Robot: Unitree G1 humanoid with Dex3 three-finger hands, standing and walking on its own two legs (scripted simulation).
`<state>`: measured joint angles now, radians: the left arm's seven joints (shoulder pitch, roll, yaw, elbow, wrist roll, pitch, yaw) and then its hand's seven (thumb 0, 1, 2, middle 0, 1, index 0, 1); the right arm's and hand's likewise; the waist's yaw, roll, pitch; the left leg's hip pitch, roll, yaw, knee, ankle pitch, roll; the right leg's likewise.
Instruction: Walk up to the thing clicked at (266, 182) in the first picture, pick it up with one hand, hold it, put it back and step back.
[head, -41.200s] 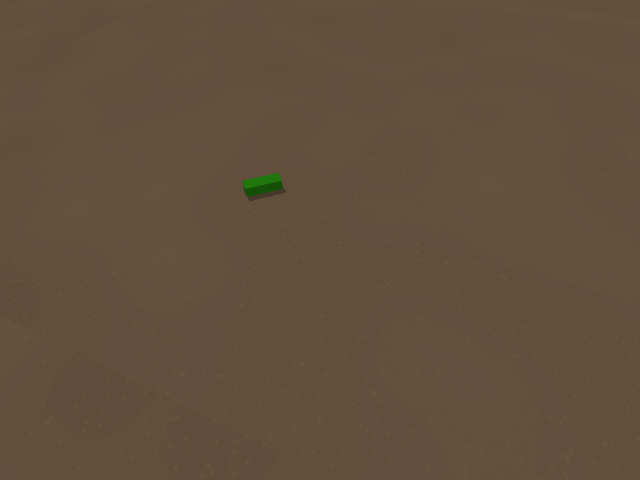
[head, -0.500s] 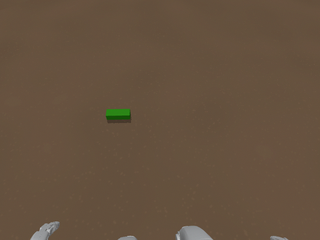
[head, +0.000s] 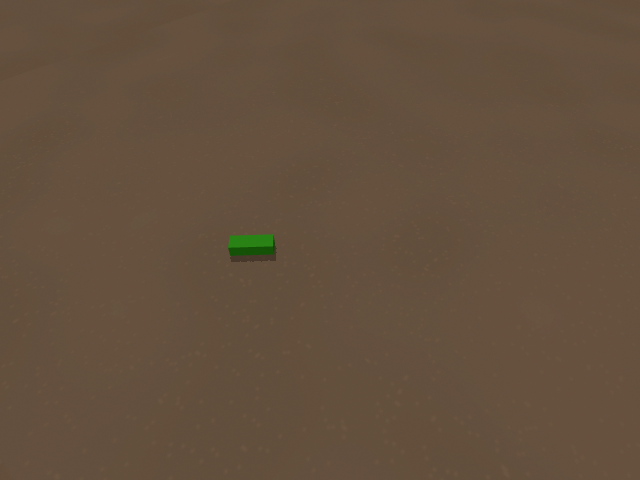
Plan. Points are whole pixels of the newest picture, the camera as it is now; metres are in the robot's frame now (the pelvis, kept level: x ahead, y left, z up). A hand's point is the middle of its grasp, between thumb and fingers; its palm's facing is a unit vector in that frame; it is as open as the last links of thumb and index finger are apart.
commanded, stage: step back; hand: left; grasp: from above
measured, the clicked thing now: (252, 245) +1.06 +0.31 -0.74
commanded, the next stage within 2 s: stand in 0.56 s
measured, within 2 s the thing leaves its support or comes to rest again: neither
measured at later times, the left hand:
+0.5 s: hand out of the picture +0.16 +0.23 -0.14, palm faces +0.06 -0.94 -0.35, open 7.3 cm
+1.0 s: hand out of the picture +0.12 +0.25 -0.14, palm faces +0.05 -0.94 -0.33, open 7.3 cm
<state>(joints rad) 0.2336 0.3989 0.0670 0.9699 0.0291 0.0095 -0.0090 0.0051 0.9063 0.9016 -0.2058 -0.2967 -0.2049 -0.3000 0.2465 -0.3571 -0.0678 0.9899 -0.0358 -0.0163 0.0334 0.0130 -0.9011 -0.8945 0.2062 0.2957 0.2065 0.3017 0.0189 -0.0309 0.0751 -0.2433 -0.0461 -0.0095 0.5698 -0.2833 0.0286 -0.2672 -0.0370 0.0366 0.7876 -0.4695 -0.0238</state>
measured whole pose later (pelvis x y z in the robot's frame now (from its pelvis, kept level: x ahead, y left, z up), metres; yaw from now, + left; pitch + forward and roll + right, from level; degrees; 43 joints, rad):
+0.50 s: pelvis +0.04 -0.02 +0.00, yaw +3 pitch -2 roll +0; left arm 0.08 0.32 0.04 0.98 0.03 -0.02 -0.01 0.00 0.90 0.90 -0.21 -0.30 -0.21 -0.30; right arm 0.19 -0.37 -0.03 1.03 -0.01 0.00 0.00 0.01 -0.90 -0.89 0.21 0.30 0.21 0.30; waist 0.01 0.03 0.07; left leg -0.25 0.00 -0.04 0.66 -0.45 0.00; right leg -0.30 -0.04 -0.06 0.61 -0.27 -0.01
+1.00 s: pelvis +0.05 +0.00 +0.02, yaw +2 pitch -4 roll +0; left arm 0.10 0.35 0.01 1.13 0.01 -0.01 -0.01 0.00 0.91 0.90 -0.20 -0.30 -0.20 -0.30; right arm 0.05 -0.33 -0.01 1.10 0.00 -0.02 0.00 0.01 -0.90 -0.89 0.21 0.30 0.21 0.30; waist 0.03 -0.01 0.06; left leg -0.05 0.00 0.00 0.34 -0.22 0.00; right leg -0.14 -0.05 -0.04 0.37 -0.16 0.02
